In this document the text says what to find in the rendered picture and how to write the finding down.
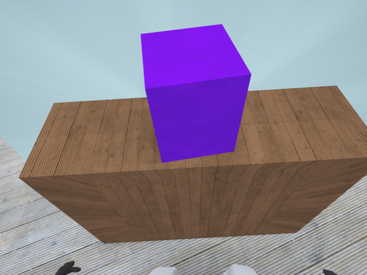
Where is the carton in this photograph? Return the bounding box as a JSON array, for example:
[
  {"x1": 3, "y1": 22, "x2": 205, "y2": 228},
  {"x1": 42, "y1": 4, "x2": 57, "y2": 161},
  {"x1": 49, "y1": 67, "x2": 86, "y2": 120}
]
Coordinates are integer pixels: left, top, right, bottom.
[{"x1": 140, "y1": 24, "x2": 251, "y2": 163}]

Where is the pedestal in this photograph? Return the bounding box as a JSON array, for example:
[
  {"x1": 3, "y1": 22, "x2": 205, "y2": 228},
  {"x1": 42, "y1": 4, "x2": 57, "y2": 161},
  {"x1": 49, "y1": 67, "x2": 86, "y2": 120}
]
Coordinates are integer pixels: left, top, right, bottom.
[{"x1": 19, "y1": 86, "x2": 367, "y2": 243}]

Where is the left robot hand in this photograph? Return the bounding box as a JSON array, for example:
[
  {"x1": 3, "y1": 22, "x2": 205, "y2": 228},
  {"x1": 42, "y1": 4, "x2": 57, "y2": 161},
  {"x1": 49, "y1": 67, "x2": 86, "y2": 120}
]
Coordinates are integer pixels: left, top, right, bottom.
[{"x1": 55, "y1": 261, "x2": 81, "y2": 275}]

